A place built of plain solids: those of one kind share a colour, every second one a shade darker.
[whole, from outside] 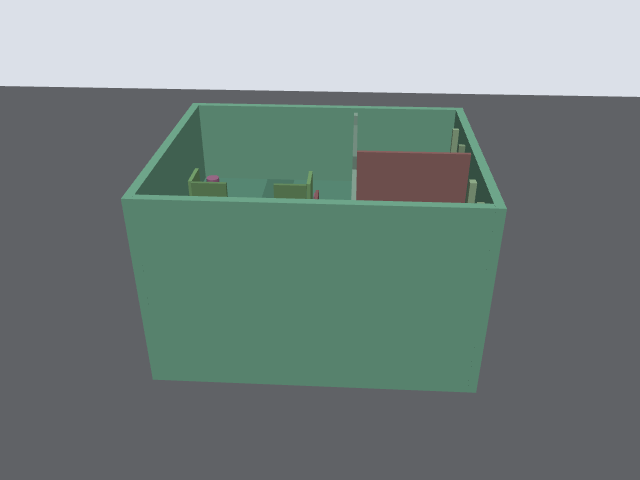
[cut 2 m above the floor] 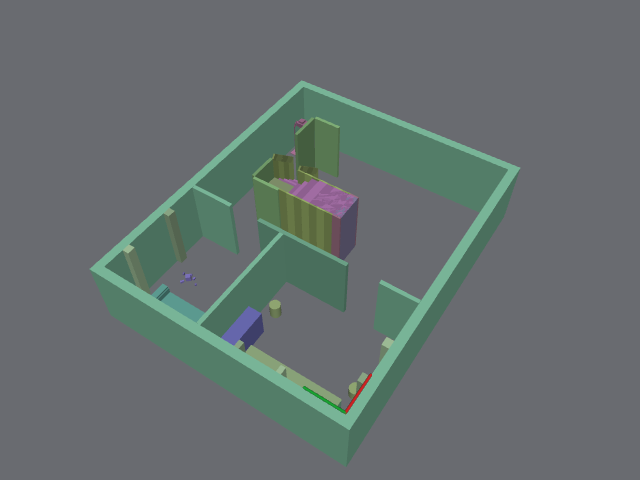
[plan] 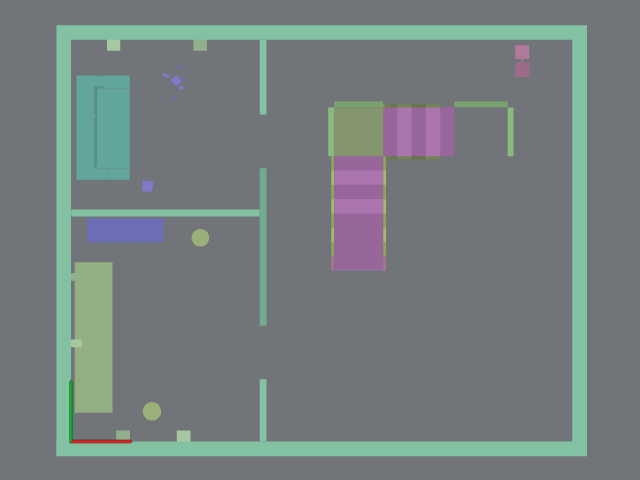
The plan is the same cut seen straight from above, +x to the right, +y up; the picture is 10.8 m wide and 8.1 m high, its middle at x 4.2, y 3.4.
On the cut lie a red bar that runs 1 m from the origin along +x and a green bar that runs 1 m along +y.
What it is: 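A home built round its stair; the hall at the stair's foot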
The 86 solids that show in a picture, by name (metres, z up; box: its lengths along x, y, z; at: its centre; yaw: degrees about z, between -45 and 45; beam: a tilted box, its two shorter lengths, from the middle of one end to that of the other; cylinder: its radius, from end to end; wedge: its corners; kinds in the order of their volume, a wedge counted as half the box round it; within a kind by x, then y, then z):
{
 "wall_1": {"box": [0.25, 7.28, 5.68], "at": [-0.12, 3.39, 2.79]},
 "wall_2": {"box": [3.18, 0.12, 3.07], "at": [1.59, 3.86, 1.48]},
 "wall_3": {"box": [0.12, 1.05, 3.07], "at": [3.24, 0.53, 1.48]},
 "wall_4": {"box": [0.12, 2.66, 3.07], "at": [3.24, 3.28, 1.48]},
 "wall_5": {"box": [0.12, 1.26, 3.07], "at": [3.24, 6.15, 1.48]},
 "wall_6": {"box": [8.96, 0.25, 5.68], "at": [4.23, -0.12, 2.79]},
 "wall_7": {"box": [8.96, 0.25, 5.68], "at": [4.23, 6.9, 2.79]},
 "wall_8": {"box": [0.25, 7.28, 5.68], "at": [8.58, 3.39, 2.79]},
 "step_1": {"box": [0.83, 0.48, 2.86], "at": [4.85, 3.13, 1.38]},
 "step_2": {"box": [0.83, 0.72, 2.65], "at": [4.85, 3.25, 1.27]},
 "step_3": {"box": [0.83, 0.96, 2.43], "at": [4.85, 3.37, 1.16]},
 "step_4": {"box": [0.83, 1.2, 2.21], "at": [4.85, 3.49, 1.06]},
 "step_5": {"box": [0.83, 1.44, 1.99], "at": [4.85, 3.61, 0.95]},
 "step_6": {"box": [0.83, 1.68, 1.78], "at": [4.85, 3.73, 0.84]},
 "step_7": {"box": [0.83, 1.93, 1.56], "at": [4.85, 3.85, 0.73]},
 "step_8": {"box": [0.54, 0.83, 1.13], "at": [5.24, 5.22, 0.51]},
 "step_9": {"box": [0.78, 0.83, 0.91], "at": [5.36, 5.22, 0.41]},
 "step_10": {"box": [1.02, 0.83, 0.7], "at": [5.48, 5.22, 0.3]},
 "step_11": {"box": [1.26, 0.83, 0.48], "at": [5.6, 5.22, 0.19]},
 "step_12": {"box": [1.5, 0.83, 0.27], "at": [5.72, 5.22, 0.08]},
 "upper_floor_1": {"box": [2.03, 3.01, 0.18], "at": [4.31, 1.38, 2.93]},
 "upper_floor_2": {"box": [0.95, 4.89, 0.18], "at": [5.79, 2.32, 2.93]},
 "upper_floor_3": {"box": [2.32, 4.94, 0.18], "at": [7.42, 2.34, 2.93]},
 "stair_wall_1": {"box": [0.1, 0.83, 5.53], "at": [4.39, 5.22, 2.72]},
 "stair_wall_2": {"box": [0.83, 0.1, 5.53], "at": [4.85, 5.69, 2.72]},
 "stair_wall_3": {"box": [0.9, 0.1, 5.53], "at": [6.92, 5.69, 2.72]},
 "stair_wall_4": {"box": [0.1, 0.83, 5.53], "at": [7.42, 5.22, 2.72]},
 "upper_partition_1": {"box": [0.12, 0.33, 2.52], "at": [3.24, 0.16, 4.23]},
 "upper_partition_2": {"box": [0.12, 2.53, 2.52], "at": [3.24, 2.49, 4.23]},
 "upper_partition_3": {"box": [0.12, 2.12, 2.52], "at": [3.24, 5.72, 4.23]},
 "slotfit_living_seat_1": {"box": [0.3, 1.76, 1.0], "at": [0.24, 5.29, 0.45]},
 "slotfit_living_seat_2": {"box": [0.05, 0.45, 0.7], "at": [0.39, 5.06, 0.3]},
 "slotfit_living_seat_3": {"box": [0.05, 1.32, 0.59], "at": [0.41, 5.3, 0.25]},
 "slotfit_living_seat_4": {"box": [0.38, 0.2, 0.7], "at": [0.43, 4.51, 0.3]},
 "slotfit_living_seat_5": {"box": [0.75, 0.17, 0.7], "at": [0.61, 6.08, 0.3]},
 "slotfit_living_seat_6": {"box": [0.6, 1.35, 0.47], "at": [0.69, 5.29, 0.19]},
 "slotfit_living_seat_7": {"box": [0.45, 0.21, 0.65], "at": [0.76, 6.07, 0.27]},
 "slotfit_living_seat_8": {"box": [0.37, 0.2, 0.7], "at": [0.8, 4.51, 0.3]},
 "upper_split_1": {"box": [3.18, 0.12, 2.52], "at": [1.59, 3.36, 4.23]},
 "landing_1": {"box": [0.83, 0.83, 1.34], "at": [4.85, 5.22, 0.62]},
 "curtains_1": {"box": [0.19, 0.14, 2.25], "at": [0.09, 0.98, 4.2]},
 "curtains_2": {"box": [0.19, 0.13, 2.12], "at": [0.09, 1.66, 1.12]},
 "curtains_3": {"box": [0.19, 0.14, 2.25], "at": [0.09, 2.34, 4.2]},
 "curtains_4": {"box": [0.19, 0.13, 2.12], "at": [0.09, 2.78, 1.12]},
 "curtains_5": {"box": [0.19, 0.24, 2.11], "at": [0.09, 4.57, 4.13]},
 "curtains_6": {"box": [0.23, 0.19, 2.16], "at": [0.72, 6.69, 1.14]},
 "curtains_7": {"box": [0.24, 0.19, 2.18], "at": [0.88, 0.09, 1.15]},
 "curtains_8": {"box": [0.24, 0.19, 2.18], "at": [1.9, 0.09, 1.15]},
 "curtains_9": {"box": [0.23, 0.19, 2.16], "at": [2.18, 6.69, 1.14]},
 "head_1": {"box": [0.83, 0.25, 3.07], "at": [4.85, 3.0, 1.48]},
 "guard_1": {"box": [0.05, 0.24, 3.76], "at": [4.41, 3.25, 1.83]},
 "guard_2": {"box": [0.05, 0.24, 3.55], "at": [4.41, 3.49, 1.72]},
 "guard_3": {"box": [0.05, 0.24, 3.33], "at": [4.41, 3.73, 1.61]},
 "guard_4": {"box": [0.05, 0.24, 3.11], "at": [4.41, 3.97, 1.51]},
 "guard_5": {"box": [0.05, 0.24, 2.89], "at": [4.41, 4.21, 1.4]},
 "guard_6": {"box": [0.05, 0.24, 2.68], "at": [4.41, 4.45, 1.29]},
 "guard_7": {"box": [0.05, 0.24, 2.46], "at": [4.41, 4.69, 1.18]},
 "guard_8": {"box": [0.05, 0.24, 3.76], "at": [5.29, 3.25, 1.83]},
 "guard_9": {"box": [0.05, 0.24, 3.55], "at": [5.29, 3.49, 1.72]},
 "guard_10": {"box": [0.05, 0.24, 3.33], "at": [5.29, 3.73, 1.61]},
 "guard_11": {"box": [0.05, 0.24, 3.11], "at": [5.29, 3.97, 1.51]},
 "guard_12": {"box": [0.05, 0.24, 2.89], "at": [5.29, 4.21, 1.4]},
 "guard_13": {"box": [0.05, 0.24, 2.68], "at": [5.29, 4.45, 1.29]},
 "guard_14": {"box": [0.05, 0.24, 2.46], "at": [5.29, 4.69, 1.18]},
 "guard_15": {"box": [0.24, 0.05, 2.03], "at": [5.38, 5.66, 0.96]},
 "guard_16": {"box": [0.24, 0.05, 1.81], "at": [5.63, 5.66, 0.86]},
 "guard_17": {"box": [0.24, 0.05, 1.6], "at": [5.87, 5.66, 0.75]},
 "guard_18": {"box": [0.24, 0.05, 1.38], "at": [6.11, 5.66, 0.64]},
 "slotfit_kitchen_wall_table_1": {"box": [1.3, 0.41, 0.9], "at": [0.91, 3.56, 0.4]},
 "head_guard_1": {"box": [0.05, 0.25, 3.97], "at": [4.41, 3.0, 1.93]},
 "head_guard_2": {"box": [0.05, 0.25, 3.97], "at": [5.29, 3.0, 1.93]},
 "kitchen_units_worktop_1": {"box": [0.64, 2.54, 0.04], "at": [0.38, 1.76, 0.86]},
 "slotfit_hallpiece_corner_1": {"box": [0.25, 0.25, 0.13], "at": [7.61, 6.27, 1.35]},
 "slotfit_hallpiece_corner_2": {"box": [0.16, 0.16, 0.07], "at": [7.61, 6.27, 1.44]},
 "slotfit_hallpiece_corner_3": {"box": [0.24, 0.24, 0.07], "at": [7.61, 6.57, -0.01]},
 "slotfit_hallpiece_corner_4": {"cylinder": 0.21, "from": [8.04, 0.69, 2.97], "to": [8.04, 0.69, 3.33]},
 "clutter_kitchen_1": {"cylinder": 0.16, "from": [1.36, 0.51, -0.05], "to": [1.36, 0.51, 0.28]},
 "clutter_kitchen_2": {"cylinder": 0.15, "from": [2.18, 3.44, -0.05], "to": [2.18, 3.44, 0.41]},
 "guard_cap_1": {"beam": [0.18, 0.05], "from": [5.69, 4.79, 1.7], "to": [5.44, 4.79, 1.91]},
 "guard_cap_2": {"beam": [0.18, 0.05], "from": [5.69, 5.66, 1.7], "to": [5.44, 5.66, 1.91]},
 "guard_cap_3": {"beam": [0.18, 0.05], "from": [5.93, 4.79, 1.48], "to": [5.68, 4.79, 1.7]},
 "guard_cap_4": {"beam": [0.18, 0.05], "from": [5.93, 5.66, 1.48], "to": [5.68, 5.66, 1.7]},
 "guard_cap_5": {"beam": [0.18, 0.05], "from": [6.17, 4.79, 1.26], "to": [5.92, 4.79, 1.48]},
 "guard_cap_6": {"beam": [0.18, 0.05], "from": [6.17, 5.66, 1.26], "to": [5.92, 5.66, 1.48]},
 "clutter_living_1": {"box": [0.18, 0.18, 0.12], "at": [1.29, 4.31, 0.01], "yaw": -8.7},
 "clutter_living_2": {"box": [0.13, 0.14, 0.21], "at": [1.77, 6.09, 0.05], "yaw": 40.3}
}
